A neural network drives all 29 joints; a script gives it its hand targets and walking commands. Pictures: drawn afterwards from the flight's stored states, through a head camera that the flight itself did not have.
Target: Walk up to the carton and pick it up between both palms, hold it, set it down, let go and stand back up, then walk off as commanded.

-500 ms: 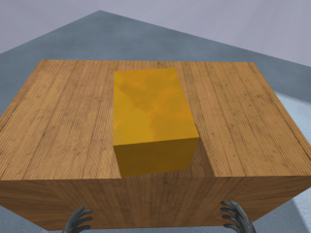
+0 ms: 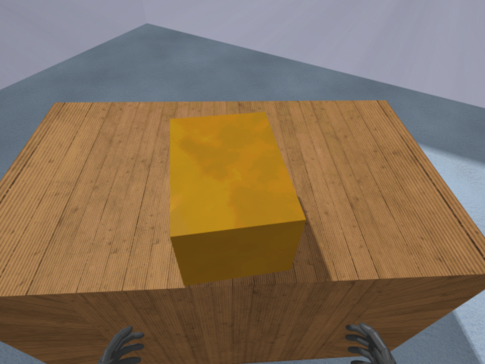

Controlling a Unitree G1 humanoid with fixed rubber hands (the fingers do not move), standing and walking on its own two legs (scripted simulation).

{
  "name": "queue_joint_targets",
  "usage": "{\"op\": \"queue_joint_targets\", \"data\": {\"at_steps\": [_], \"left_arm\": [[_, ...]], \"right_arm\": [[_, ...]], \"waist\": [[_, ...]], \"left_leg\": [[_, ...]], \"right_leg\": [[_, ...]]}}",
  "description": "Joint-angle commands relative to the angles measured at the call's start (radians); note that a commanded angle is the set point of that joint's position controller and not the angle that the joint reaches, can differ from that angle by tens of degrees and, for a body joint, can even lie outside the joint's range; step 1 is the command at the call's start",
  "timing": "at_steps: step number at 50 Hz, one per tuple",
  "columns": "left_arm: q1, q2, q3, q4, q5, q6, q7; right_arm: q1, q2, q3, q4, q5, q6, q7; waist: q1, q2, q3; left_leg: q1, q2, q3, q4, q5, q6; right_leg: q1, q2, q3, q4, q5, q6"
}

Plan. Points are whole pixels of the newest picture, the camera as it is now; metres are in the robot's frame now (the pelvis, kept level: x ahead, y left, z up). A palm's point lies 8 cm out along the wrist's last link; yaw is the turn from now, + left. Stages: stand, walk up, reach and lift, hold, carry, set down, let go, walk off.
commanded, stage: let go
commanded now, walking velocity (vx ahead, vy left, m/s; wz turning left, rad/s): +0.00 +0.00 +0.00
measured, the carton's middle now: (227, 191) +0.47 +0.05 +0.00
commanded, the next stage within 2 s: stand in 0.06 s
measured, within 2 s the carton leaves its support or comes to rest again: neither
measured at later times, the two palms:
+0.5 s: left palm out of the picture +0.05 +0.31 -0.12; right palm out of the picture +0.05 -0.29 -0.11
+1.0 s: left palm out of the picture -0.01 +0.31 -0.13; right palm out of the picture +0.03 -0.28 -0.12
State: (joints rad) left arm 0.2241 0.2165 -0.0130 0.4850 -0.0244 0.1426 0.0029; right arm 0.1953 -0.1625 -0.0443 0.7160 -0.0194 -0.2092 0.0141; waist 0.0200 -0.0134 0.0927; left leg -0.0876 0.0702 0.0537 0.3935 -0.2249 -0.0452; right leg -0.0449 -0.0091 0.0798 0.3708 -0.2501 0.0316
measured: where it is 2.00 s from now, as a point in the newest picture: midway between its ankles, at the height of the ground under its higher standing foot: outside the picture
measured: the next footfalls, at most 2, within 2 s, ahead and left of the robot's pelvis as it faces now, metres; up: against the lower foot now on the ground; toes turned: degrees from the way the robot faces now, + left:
none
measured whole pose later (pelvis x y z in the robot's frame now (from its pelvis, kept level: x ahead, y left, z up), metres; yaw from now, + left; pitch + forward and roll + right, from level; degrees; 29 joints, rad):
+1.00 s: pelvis -0.03 +0.01 +0.00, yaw +1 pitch -4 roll +0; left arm 0.24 0.34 0.00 1.07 0.03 -0.01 -0.01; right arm 0.16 -0.32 -0.03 1.12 -0.02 0.00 0.02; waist 0.01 -0.01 0.03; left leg -0.16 0.04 0.05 0.42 -0.18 -0.01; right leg -0.12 -0.04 0.08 0.41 -0.22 0.06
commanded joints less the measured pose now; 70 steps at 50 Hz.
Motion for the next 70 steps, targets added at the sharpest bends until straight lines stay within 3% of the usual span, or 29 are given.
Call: {"op": "queue_joint_targets", "data": {"at_steps": [1, 3, 4, 6, 9, 11, 16, 19, 21, 23, 25, 29, 32, 34, 36, 37, 38, 42, 44, 48, 53, 55, 57, 59, 61, 64, 67, 68, 70], "left_arm": [[-0.088, 0.127, 0.054, -0.136, 0.012, -0.053, -0.006], [-0.083, 0.126, 0.059, -0.169, 0.004, -0.051, -0.007], [-0.027, 0.328, 0.133, 0.004, 0.095, -0.105, 0.01], [-0.035, 0.307, 0.121, 0.029, 0.064, -0.132, 0.013], [-0.072, 0.281, 0.103, 0.084, 0.061, -0.17, 0.008], [-0.034, 0.304, 0.101, 0.152, 0.071, -0.166, 0.014], [-0.062, 0.289, 0.087, 0.236, 0.047, -0.184, -0.006], [-0.035, 0.329, 0.084, 0.302, 0.05, -0.183, 0.0], [-0.049, 0.299, 0.072, 0.348, 0.056, -0.187, 0.005], [-0.06, 0.313, 0.069, 0.366, 0.06, -0.191, 0.003], [-0.075, 0.353, 0.079, 0.378, 0.056, -0.186, 0.008], [-0.025, 0.387, 0.078, 0.456, 0.043, -0.179, 0.016], [-0.019, 0.367, 0.064, 0.46, 0.054, -0.173, 0.006], [-0.022, 0.369, 0.075, 0.481, 0.05, -0.167, -0.002], [-0.002, 0.337, 0.06, 0.502, 0.052, -0.183, 0.002], [-0.003, 0.363, 0.066, 0.5, 0.055, -0.179, -0.001], [-0.012, 0.356, 0.072, 0.49, 0.054, -0.18, 0.005], [0.009, 0.34, 0.059, 0.509, 0.05, -0.185, 0.002], [-0.022, 0.351, 0.068, 0.506, 0.049, -0.184, 0.003], [0.014, 0.343, 0.054, 0.547, 0.058, -0.177, 0.008], [-0.051, 0.387, 0.061, 0.515, 0.062, -0.179, 0.013], [-0.032, 0.374, 0.062, 0.524, 0.044, -0.183, 0.016], [-0.026, 0.347, 0.055, 0.515, 0.043, -0.175, 0.017], [-0.055, 0.368, 0.057, 0.526, 0.049, -0.186, 0.018], [-0.013, 0.324, 0.045, 0.546, 0.049, -0.182, 0.01], [-0.045, 0.393, 0.067, 0.553, 0.04, -0.185, 0.012], [-0.053, 0.358, 0.052, 0.562, 0.048, -0.174, 0.011], [-0.04, 0.351, 0.063, 0.556, 0.038, -0.175, 0.008], [-0.066, 0.337, 0.055, 0.551, 0.043, -0.167, 0.004]], "right_arm": [[-0.081, -0.142, -0.048, -0.142, -0.006, -0.072, -0.016], [-0.082, -0.137, -0.035, -0.145, 0.005, -0.075, -0.018], [0.057, -0.369, -0.076, 0.014, -0.018, 0.042, -0.025], [-0.036, -0.338, -0.081, -0.025, -0.017, 0.103, -0.011], [-0.036, -0.295, -0.05, 0.017, -0.009, 0.123, 0.005], [-0.018, -0.311, -0.051, 0.06, -0.003, 0.136, 0.003], [-0.041, -0.34, -0.046, 0.13, -0.014, 0.151, 0.008], [-0.033, -0.35, -0.044, 0.169, -0.008, 0.165, 0.005], [-0.032, -0.382, -0.045, 0.185, -0.021, 0.164, 0.0], [-0.05, -0.402, -0.042, 0.211, -0.015, 0.173, -0.007], [-0.052, -0.399, -0.037, 0.227, -0.011, 0.169, -0.005], [-0.016, -0.405, -0.026, 0.269, -0.009, 0.178, 0.0], [-0.054, -0.431, -0.039, 0.288, -0.007, 0.174, -0.005], [-0.065, -0.421, -0.029, 0.293, -0.008, 0.179, -0.001], [-0.076, -0.423, -0.036, 0.295, -0.018, 0.174, 0.0], [-0.056, -0.43, -0.033, 0.301, -0.007, 0.178, -0.002], [-0.096, -0.41, -0.028, 0.313, -0.01, 0.177, -0.005], [-0.072, -0.405, -0.03, 0.326, 0.0, 0.174, -0.006], [-0.108, -0.409, -0.035, 0.32, 0.001, 0.185, -0.012], [-0.092, -0.412, -0.029, 0.335, 0.003, 0.182, -0.014], [-0.125, -0.378, -0.019, 0.336, 0.012, 0.186, -0.003], [-0.099, -0.391, -0.022, 0.346, 0.011, 0.191, 0.0], [-0.084, -0.419, -0.028, 0.36, 0.009, 0.197, -0.004], [-0.103, -0.402, -0.021, 0.36, 0.004, 0.195, -0.005], [-0.113, -0.42, -0.025, 0.352, 0.004, 0.191, 0.002], [-0.104, -0.406, -0.017, 0.358, 0.008, 0.191, -0.001], [-0.102, -0.411, -0.023, 0.361, 0.014, 0.189, -0.006], [-0.1, -0.43, -0.022, 0.353, 0.001, 0.18, -0.009], [-0.113, -0.408, -0.022, 0.334, 0.005, 0.184, -0.01]], "waist": [[-0.006, 0.005, -0.157], [0.002, 0.029, -0.167], [-0.007, 0.029, -0.189], [-0.018, -0.019, -0.24], [-0.013, 0.026, -0.238], [-0.022, -0.055, -0.183], [-0.009, 0.041, -0.104], [0.0, -0.082, -0.116], [-0.022, 0.067, -0.114], [-0.021, -0.016, -0.116], [-0.025, 0.055, -0.062], [-0.029, 0.01, -0.045], [-0.025, 0.01, -0.07], [-0.023, 0.104, 0.0], [-0.013, 0.01, -0.006], [-0.038, 0.026, -0.018], [-0.01, 0.094, -0.044], [-0.005, -0.017, -0.045], [-0.007, 0.048, -0.015], [-0.027, 0.061, -0.03], [-0.033, -0.036, -0.024], [-0.043, 0.004, -0.046], [-0.027, -0.066, -0.026], [-0.024, 0.013, -0.039], [-0.003, -0.045, -0.042], [-0.032, -0.043, -0.029], [-0.048, 0.014, -0.058], [-0.024, 0.081, -0.049], [-0.024, 0.042, -0.038]], "left_leg": [[0.18, -0.073, 0.066, -0.007, 0.331, -0.004], [0.191, -0.073, 0.059, 0.002, 0.343, -0.006], [-0.022, 0.036, -0.038, 0.052, 0.411, 0.036], [-0.028, 0.051, -0.045, 0.053, 0.278, 0.067], [-0.017, 0.038, -0.037, 0.041, 0.256, 0.06], [0.015, 0.045, -0.055, 0.047, 0.283, 0.069], [-0.045, 0.036, -0.049, 0.047, 0.259, 0.07], [-0.012, 0.051, -0.061, 0.026, 0.282, 0.077], [-0.051, 0.042, -0.062, 0.005, 0.235, 0.082], [0.008, 0.062, -0.08, -0.008, 0.205, 0.08], [-0.097, 0.06, -0.102, -0.044, 0.146, 0.087], [-0.089, 0.055, -0.103, -0.089, 0.101, 0.076], [-0.057, 0.065, -0.121, -0.102, -0.072, 0.075], [-0.144, 0.076, -0.136, -0.16, -0.168, 0.081], [-0.139, 0.067, -0.148, -0.149, -0.146, 0.081], [-0.107, 0.059, -0.124, -0.143, -0.144, 0.072], [-0.116, 0.072, -0.138, -0.134, -0.113, 0.089], [-0.08, 0.081, -0.161, -0.14, -0.076, 0.086], [-0.078, 0.05, -0.118, -0.124, -0.055, 0.074], [-0.043, 0.069, -0.132, -0.125, -0.086, 0.083], [-0.056, 0.053, -0.113, -0.08, -0.031, 0.066], [-0.035, 0.053, -0.105, -0.078, -0.012, 0.07], [-0.043, 0.05, -0.109, -0.079, -0.021, 0.071], [-0.058, 0.046, -0.114, -0.108, -0.055, 0.071], [-0.047, 0.064, -0.125, -0.088, -0.032, 0.071], [-0.03, 0.047, -0.112, -0.097, -0.006, 0.063], [-0.036, 0.06, -0.125, -0.116, -0.05, 0.066], [-0.064, 0.07, -0.129, -0.135, -0.086, 0.069], [-0.103, 0.054, -0.128, -0.143, -0.113, 0.064]], "right_leg": [[-0.158, 0.063, -0.107, -0.072, 0.284, -0.023], [-0.144, 0.063, -0.095, -0.078, 0.288, -0.025], [-0.117, -0.088, -0.011, 0.053, 0.338, -0.051], [-0.081, -0.081, -0.006, 0.057, 0.287, -0.06], [-0.109, -0.096, 0.017, 0.047, 0.265, -0.062], [-0.164, -0.094, 0.019, 0.04, 0.318, -0.059], [-0.186, -0.087, 0.019, 0.013, 0.218, -0.064], [-0.166, -0.091, 0.024, -0.02, 0.275, -0.064], [-0.138, -0.101, 0.037, -0.015, 0.253, -0.066], [-0.167, -0.089, 0.038, -0.029, 0.171, -0.061], [-0.132, -0.081, 0.024, -0.031, 0.17, -0.062], [-0.114, -0.093, 0.026, -0.025, 0.135, -0.062], [-0.156, -0.063, 0.021, -0.046, 0.044, -0.064], [-0.157, -0.059, 0.014, -0.031, 0.066, -0.062], [-0.144, -0.064, 0.02, -0.037, 0.026, -0.073], [-0.178, -0.06, 0.014, -0.032, 0.036, -0.067], [-0.15, -0.065, 0.035, -0.043, 0.049, -0.063], [-0.166, -0.065, 0.013, -0.043, 0.047, -0.058], [-0.183, -0.077, 0.046, -0.058, 0.056, -0.062], [-0.189, -0.076, 0.036, -0.058, 0.075, -0.06], [-0.202, -0.082, 0.039, -0.086, 0.063, -0.058], [-0.215, -0.111, 0.066, -0.108, 0.037, -0.057], [-0.218, -0.109, 0.072, -0.11, 0.016, -0.063], [-0.188, -0.089, 0.043, -0.084, 0.027, -0.054], [-0.185, -0.092, 0.031, -0.098, 0.023, -0.056], [-0.194, -0.075, 0.044, -0.085, 0.031, -0.053], [-0.167, -0.081, 0.023, -0.073, 0.063, -0.056], [-0.146, -0.075, 0.036, -0.078, 0.075, -0.058], [-0.137, -0.083, 0.03, -0.071, 0.053, -0.055]]}}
